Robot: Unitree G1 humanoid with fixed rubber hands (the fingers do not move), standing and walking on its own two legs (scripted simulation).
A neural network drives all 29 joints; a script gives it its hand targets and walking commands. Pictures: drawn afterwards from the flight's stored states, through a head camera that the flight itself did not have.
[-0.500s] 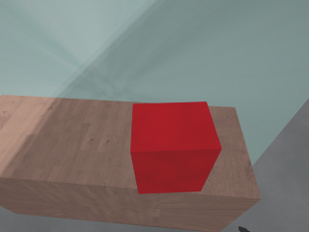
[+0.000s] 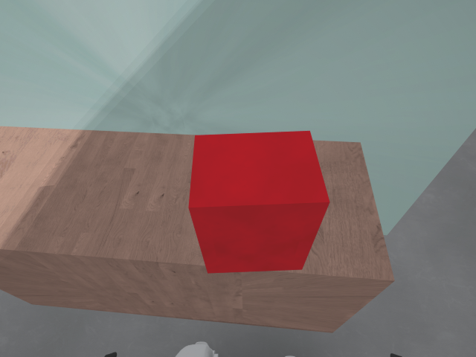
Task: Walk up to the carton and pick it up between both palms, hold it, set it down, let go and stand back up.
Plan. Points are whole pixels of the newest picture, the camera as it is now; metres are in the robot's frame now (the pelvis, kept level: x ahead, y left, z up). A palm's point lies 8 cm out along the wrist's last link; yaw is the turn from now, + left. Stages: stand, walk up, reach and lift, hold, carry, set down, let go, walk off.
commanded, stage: walk up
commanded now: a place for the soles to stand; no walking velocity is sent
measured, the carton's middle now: (253, 209) +0.41 -0.01 -0.04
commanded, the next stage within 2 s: reach and lift in 1.40 s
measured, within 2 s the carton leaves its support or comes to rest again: neither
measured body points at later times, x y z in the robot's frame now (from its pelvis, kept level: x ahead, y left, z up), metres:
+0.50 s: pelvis +0.00 +0.00 +0.02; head +0.00 +0.00 +0.47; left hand +0.04 +0.24 -0.13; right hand +0.07 -0.23 -0.13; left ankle -0.01 +0.11 -0.72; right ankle +0.04 -0.10 -0.72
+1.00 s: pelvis +0.01 -0.01 +0.02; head +0.02 -0.01 +0.47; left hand +0.05 +0.24 -0.13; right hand +0.06 -0.25 -0.14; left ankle -0.01 +0.11 -0.72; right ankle +0.04 -0.10 -0.72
